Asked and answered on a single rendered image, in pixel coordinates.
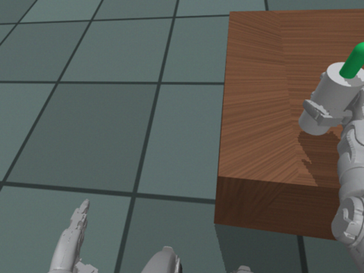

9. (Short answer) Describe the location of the right robot arm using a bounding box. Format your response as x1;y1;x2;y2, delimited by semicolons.
331;120;364;273

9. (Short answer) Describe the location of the bottle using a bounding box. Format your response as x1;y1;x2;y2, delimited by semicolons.
299;42;364;135

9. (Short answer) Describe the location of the left robot hand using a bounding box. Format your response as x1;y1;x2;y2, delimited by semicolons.
49;199;98;273

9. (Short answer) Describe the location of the right robot hand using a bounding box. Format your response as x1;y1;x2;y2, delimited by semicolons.
303;72;364;129

